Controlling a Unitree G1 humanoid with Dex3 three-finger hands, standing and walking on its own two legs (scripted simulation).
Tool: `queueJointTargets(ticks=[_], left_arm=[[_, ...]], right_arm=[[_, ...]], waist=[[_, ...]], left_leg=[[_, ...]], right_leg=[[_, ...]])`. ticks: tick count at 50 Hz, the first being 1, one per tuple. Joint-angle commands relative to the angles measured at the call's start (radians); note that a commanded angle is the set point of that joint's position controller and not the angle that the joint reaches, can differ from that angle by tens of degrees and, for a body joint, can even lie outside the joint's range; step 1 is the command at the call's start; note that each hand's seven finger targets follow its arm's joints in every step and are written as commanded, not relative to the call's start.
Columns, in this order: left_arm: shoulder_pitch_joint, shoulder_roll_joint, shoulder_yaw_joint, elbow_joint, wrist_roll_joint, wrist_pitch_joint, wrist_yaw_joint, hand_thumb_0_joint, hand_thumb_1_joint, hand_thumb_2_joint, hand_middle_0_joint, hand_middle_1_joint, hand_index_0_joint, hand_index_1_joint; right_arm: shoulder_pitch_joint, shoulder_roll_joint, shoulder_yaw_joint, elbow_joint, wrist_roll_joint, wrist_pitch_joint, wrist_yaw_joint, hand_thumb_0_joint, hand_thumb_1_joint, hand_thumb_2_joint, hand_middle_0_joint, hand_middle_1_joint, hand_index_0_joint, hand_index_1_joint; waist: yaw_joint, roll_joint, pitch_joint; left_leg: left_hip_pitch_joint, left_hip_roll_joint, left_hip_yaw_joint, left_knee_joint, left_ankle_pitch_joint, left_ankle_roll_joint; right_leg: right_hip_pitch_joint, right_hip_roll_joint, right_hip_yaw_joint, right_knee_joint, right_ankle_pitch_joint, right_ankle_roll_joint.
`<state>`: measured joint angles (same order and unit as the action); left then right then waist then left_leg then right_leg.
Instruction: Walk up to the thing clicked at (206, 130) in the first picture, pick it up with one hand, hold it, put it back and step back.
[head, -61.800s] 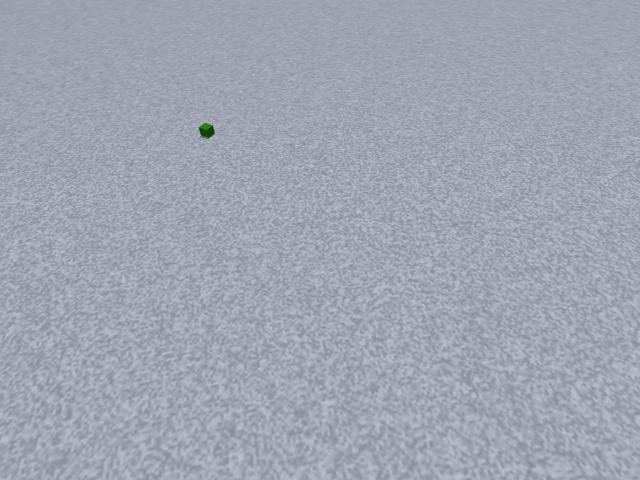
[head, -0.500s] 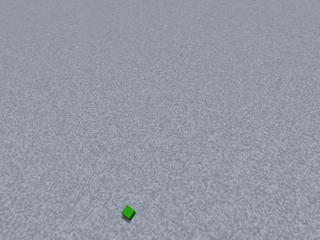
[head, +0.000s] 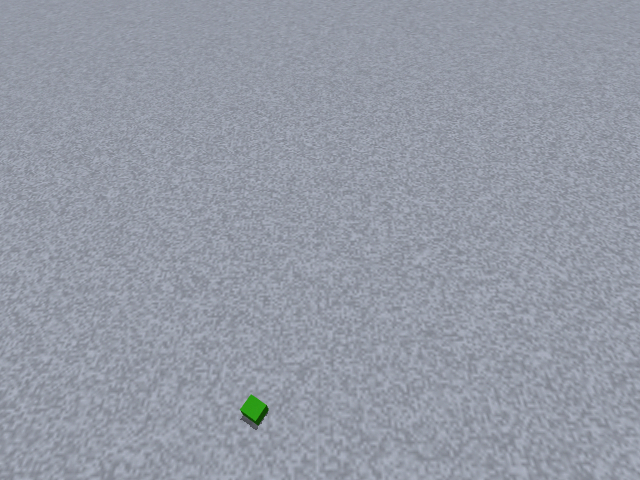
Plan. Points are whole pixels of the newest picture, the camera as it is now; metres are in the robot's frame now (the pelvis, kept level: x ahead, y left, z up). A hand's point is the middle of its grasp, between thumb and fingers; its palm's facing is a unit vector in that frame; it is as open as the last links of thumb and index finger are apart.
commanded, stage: step back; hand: left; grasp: from above
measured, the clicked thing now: (254, 409) +0.43 +0.24 -0.75
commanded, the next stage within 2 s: none
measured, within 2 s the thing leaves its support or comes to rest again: neither
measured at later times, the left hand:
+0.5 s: hand out of the picture +0.05 +0.31 -0.18, palm faces -0.09 -0.93 -0.35, open 7.4 cm
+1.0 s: hand out of the picture -0.07 +0.30 -0.15, palm faces -0.03 -0.92 -0.39, open 7.4 cm
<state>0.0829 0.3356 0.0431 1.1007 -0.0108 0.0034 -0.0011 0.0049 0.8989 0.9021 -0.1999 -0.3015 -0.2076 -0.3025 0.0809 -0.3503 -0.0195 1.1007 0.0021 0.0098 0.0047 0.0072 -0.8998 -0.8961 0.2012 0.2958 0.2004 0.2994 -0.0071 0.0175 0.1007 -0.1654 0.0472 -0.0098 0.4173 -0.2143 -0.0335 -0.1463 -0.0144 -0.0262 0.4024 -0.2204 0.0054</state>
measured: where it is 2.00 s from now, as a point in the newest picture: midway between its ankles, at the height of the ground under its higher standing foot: outside the picture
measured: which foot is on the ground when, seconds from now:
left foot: down 0.00-0.70, up 0.72-1.00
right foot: down 0.00-0.22, up 0.24-0.66, down 0.68-1.00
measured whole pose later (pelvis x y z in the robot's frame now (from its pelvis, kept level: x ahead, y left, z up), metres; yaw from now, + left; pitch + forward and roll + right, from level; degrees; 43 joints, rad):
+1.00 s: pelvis -0.21 +0.05 -0.02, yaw -1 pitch -1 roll +1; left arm 0.10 0.35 0.07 0.77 0.03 0.04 0.01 0.01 0.90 0.90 -0.20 -0.30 -0.21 -0.30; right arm 0.18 -0.42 -0.05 0.90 0.00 0.04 -0.03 0.01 -0.90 -0.90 0.20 0.30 0.20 0.30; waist 0.00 0.01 0.18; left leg -0.31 -0.07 -0.09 0.90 -0.51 -0.03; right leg -0.37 -0.01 0.00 0.59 -0.20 -0.02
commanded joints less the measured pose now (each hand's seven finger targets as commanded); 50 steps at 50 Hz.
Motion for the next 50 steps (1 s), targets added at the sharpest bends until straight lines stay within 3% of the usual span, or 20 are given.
queueJointTargets(ticks=[1,4,6,8,9,10,11,13,18,24,27,31,33,34,35,36,37,41,45,50], left_arm=[[-0.024,0.303,0.075,-0.118,0.003,-0.007,0.025,0.000,0.900,0.900,-0.200,-0.300,-0.200,-0.300],[-0.072,0.318,0.082,-0.182,0.032,-0.003,0.028,0.000,0.900,0.900,-0.200,-0.300,-0.200,-0.300],[-0.109,0.314,0.081,-0.219,0.041,0.002,0.027,0.000,0.900,0.900,-0.200,-0.300,-0.200,-0.300],[-0.135,0.284,0.069,-0.240,0.034,0.012,0.027,0.000,0.900,0.900,-0.200,-0.300,-0.200,-0.300],[-0.120,0.274,0.065,-0.248,0.027,0.021,0.027,0.000,0.900,0.900,-0.200,-0.300,-0.200,-0.300],[-0.117,0.232,0.055,-0.267,0.012,0.027,0.029,0.000,0.900,0.900,-0.200,-0.300,-0.200,-0.300],[-0.123,0.198,0.051,-0.277,0.009,0.035,0.036,0.000,0.900,0.900,-0.200,-0.300,-0.200,-0.300],[-0.036,0.197,0.045,-0.263,0.013,0.050,0.047,0.000,0.900,0.900,-0.200,-0.300,-0.200,-0.300],[0.034,0.236,0.057,-0.242,0.012,0.053,0.051,0.000,0.900,0.900,-0.200,-0.300,-0.200,-0.300],[0.008,0.231,0.070,-0.292,0.025,0.036,0.036,0.000,0.900,0.900,-0.200,-0.300,-0.200,-0.300],[0.029,0.222,0.073,-0.304,0.029,0.029,0.032,0.000,0.900,0.900,-0.200,-0.300,-0.200,-0.300],[0.105,0.216,0.079,-0.280,0.037,0.026,0.020,0.000,0.900,0.900,-0.200,-0.300,-0.200,-0.300],[0.185,0.211,0.082,-0.253,0.041,0.017,0.019,0.000,0.900,0.900,-0.200,-0.300,-0.200,-0.300],[0.180,0.258,0.095,-0.258,0.051,0.010,0.019,0.000,0.900,0.900,-0.200,-0.300,-0.200,-0.300],[0.137,0.306,0.108,-0.283,0.045,0.007,0.016,0.000,0.900,0.900,-0.200,-0.300,-0.200,-0.300],[0.076,0.376,0.117,-0.319,0.046,0.009,0.016,0.000,0.900,0.900,-0.200,-0.300,-0.200,-0.300],[0.036,0.360,0.115,-0.346,0.050,0.003,0.020,0.000,0.900,0.900,-0.200,-0.300,-0.200,-0.300],[-0.047,0.254,0.098,-0.377,0.041,0.005,0.029,0.000,0.900,0.900,-0.200,-0.300,-0.200,-0.300],[0.061,0.237,0.094,-0.386,0.048,0.013,0.030,0.000,0.900,0.900,-0.200,-0.300,-0.200,-0.300],[0.057,0.265,0.094,-0.402,0.042,0.033,0.030,0.000,0.900,0.900,-0.200,-0.300,-0.200,-0.300]], right_arm=[[0.005,-0.205,-0.052,-0.096,0.007,0.009,-0.010,0.000,-0.900,-0.900,0.200,0.300,0.200,0.300],[0.035,-0.213,-0.071,-0.128,-0.003,0.032,-0.003,0.000,-0.900,-0.900,0.200,0.300,0.200,0.300],[0.089,-0.205,-0.071,-0.142,0.000,0.034,0.005,0.000,-0.900,-0.900,0.200,0.300,0.200,0.300],[0.119,-0.209,-0.076,-0.142,0.000,0.021,0.003,0.000,-0.900,-0.900,0.200,0.300,0.200,0.300],[0.116,-0.224,-0.080,-0.150,-0.004,0.012,-0.001,0.000,-0.900,-0.900,0.200,0.300,0.200,0.300],[0.097,-0.279,-0.093,-0.162,-0.021,0.006,-0.008,0.000,-0.900,-0.900,0.200,0.300,0.200,0.300],[0.120,-0.323,-0.104,-0.163,-0.029,-0.001,-0.013,0.000,-0.900,-0.900,0.200,0.300,0.200,0.300],[0.118,-0.327,-0.104,-0.184,-0.031,-0.005,-0.020,0.000,-0.900,-0.900,0.200,0.300,0.200,0.300],[-0.009,-0.256,-0.093,-0.257,-0.033,-0.008,-0.046,0.000,-0.900,-0.900,0.200,0.300,0.200,0.300],[0.101,-0.256,-0.104,-0.264,-0.023,-0.008,-0.050,0.000,-0.900,-0.900,0.200,0.300,0.200,0.300],[0.095,-0.268,-0.105,-0.280,-0.027,-0.005,-0.047,0.000,-0.900,-0.900,0.200,0.300,0.200,0.300],[0.032,-0.288,-0.105,-0.300,-0.024,-0.001,-0.036,0.000,-0.900,-0.900,0.200,0.300,0.200,0.300],[-0.010,-0.278,-0.098,-0.304,-0.014,0.007,-0.031,0.000,-0.900,-0.900,0.200,0.300,0.200,0.300],[-0.007,-0.249,-0.090,-0.306,-0.005,0.010,-0.028,0.000,-0.900,-0.900,0.200,0.300,0.200,0.300],[0.006,-0.207,-0.074,-0.309,-0.001,0.013,-0.027,0.000,-0.900,-0.900,0.200,0.300,0.200,0.300],[-0.016,-0.206,-0.081,-0.308,-0.007,0.021,-0.038,0.000,-0.900,-0.900,0.200,0.300,0.200,0.300],[0.015,-0.235,-0.090,-0.288,-0.012,0.024,-0.040,0.000,-0.900,-0.900,0.200,0.300,0.200,0.300],[0.116,-0.221,-0.075,-0.238,0.004,0.019,-0.034,0.000,-0.900,-0.900,0.200,0.300,0.200,0.300],[0.101,-0.225,-0.062,-0.266,0.004,0.007,-0.040,0.000,-0.900,-0.900,0.200,0.300,0.200,0.300],[0.149,-0.214,-0.071,-0.266,-0.015,-0.002,-0.036,0.000,-0.900,-0.900,0.200,0.300,0.200,0.300]], waist=[[-0.003,-0.121,-0.138],[-0.001,-0.210,-0.161],[-0.027,-0.230,-0.166],[-0.045,-0.191,-0.179],[-0.043,-0.105,-0.167],[-0.039,0.074,-0.165],[-0.047,0.190,-0.142],[-0.022,0.117,-0.172],[0.022,0.140,-0.162],[-0.039,0.078,-0.141],[-0.040,0.088,-0.170],[-0.001,0.109,-0.172],[0.043,0.067,-0.191],[0.036,-0.050,-0.191],[0.023,-0.220,-0.124],[0.052,-0.309,-0.069],[0.035,-0.255,-0.025],[-0.024,-0.138,-0.054],[0.044,-0.145,-0.139],[0.031,-0.222,-0.194]], left_leg=[[-0.023,-0.037,0.008,0.206,0.194,0.059],[-0.089,-0.089,-0.026,0.470,-0.298,0.076],[-0.093,-0.069,-0.045,0.440,-0.311,0.088],[-0.072,-0.054,-0.023,0.259,-0.116,0.082],[-0.064,-0.010,-0.047,0.099,0.205,0.080],[-0.026,0.107,-0.208,0.018,0.485,0.105],[0.102,0.198,-0.366,-0.021,0.699,0.149],[0.124,0.235,-0.329,0.041,0.855,0.157],[0.139,0.175,-0.224,0.057,0.656,0.189],[0.187,0.198,-0.223,0.059,0.604,0.220],[0.184,0.222,-0.236,0.086,0.531,0.268],[0.019,0.220,-0.235,0.072,0.312,0.237],[-0.056,0.173,-0.182,0.137,0.206,0.180],[-0.172,0.096,-0.135,0.228,0.099,0.123],[-0.305,-0.067,-0.046,0.379,-0.168,0.057],[-0.286,-0.152,-0.058,0.604,-0.423,0.037],[-0.237,-0.139,-0.134,0.727,-0.420,0.028],[-0.290,-0.197,-0.158,0.775,-0.259,0.020],[-0.350,-0.159,-0.107,0.610,-0.300,-0.005],[-0.179,-0.074,-0.036,0.198,-0.238,0.025]], right_leg=[[-0.006,-0.206,0.185,-0.033,0.479,-0.148],[-0.062,-0.321,0.266,-0.023,0.464,-0.256],[-0.076,-0.306,0.221,0.025,0.453,-0.244],[-0.062,-0.231,0.152,0.133,0.434,-0.172],[-0.059,-0.159,0.107,0.217,0.359,-0.118],[-0.138,-0.027,0.053,0.376,0.212,-0.059],[-0.330,0.117,0.095,0.486,-0.272,-0.042],[-0.350,0.118,0.201,0.635,-0.424,-0.048],[-0.381,0.110,0.230,0.775,-0.267,-0.024],[-0.343,0.090,0.177,0.598,-0.275,0.016],[-0.286,0.048,0.136,0.452,-0.275,0.005],[-0.129,0.040,0.080,0.276,-0.195,-0.025],[-0.009,0.023,0.082,0.063,-0.002,-0.056],[0.034,-0.071,0.240,0.055,0.109,-0.095],[0.024,-0.202,0.438,-0.030,0.146,-0.172],[-0.159,-0.367,0.593,-0.098,0.183,-0.328],[-0.256,-0.382,0.618,-0.098,0.207,-0.340],[-0.130,-0.170,0.268,-0.017,0.297,-0.191],[0.105,-0.187,0.263,0.045,0.360,-0.226],[0.110,-0.210,0.259,0.132,0.403,-0.201]])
